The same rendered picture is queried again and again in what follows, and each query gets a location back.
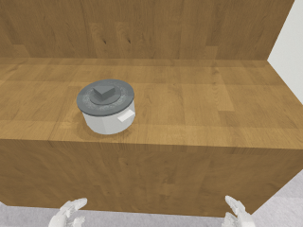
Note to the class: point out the table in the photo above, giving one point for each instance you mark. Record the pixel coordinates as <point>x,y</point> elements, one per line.
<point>213,118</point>

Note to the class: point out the knob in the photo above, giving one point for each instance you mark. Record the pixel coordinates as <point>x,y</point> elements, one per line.
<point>104,89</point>

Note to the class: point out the pot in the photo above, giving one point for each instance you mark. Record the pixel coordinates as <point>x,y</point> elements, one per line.
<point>111,124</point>

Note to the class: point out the left robot hand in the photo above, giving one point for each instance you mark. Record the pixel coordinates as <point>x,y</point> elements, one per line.
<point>66,211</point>

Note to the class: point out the right robot hand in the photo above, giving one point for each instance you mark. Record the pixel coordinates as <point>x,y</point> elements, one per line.
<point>243,218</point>

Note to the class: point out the lid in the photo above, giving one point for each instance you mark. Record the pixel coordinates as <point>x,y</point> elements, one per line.
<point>92,104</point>

